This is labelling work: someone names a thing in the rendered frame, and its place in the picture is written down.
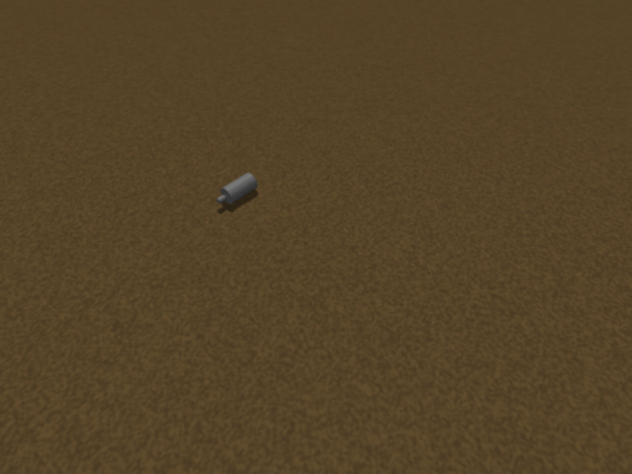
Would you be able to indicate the bottle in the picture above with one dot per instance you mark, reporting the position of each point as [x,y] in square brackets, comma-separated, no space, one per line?
[238,188]

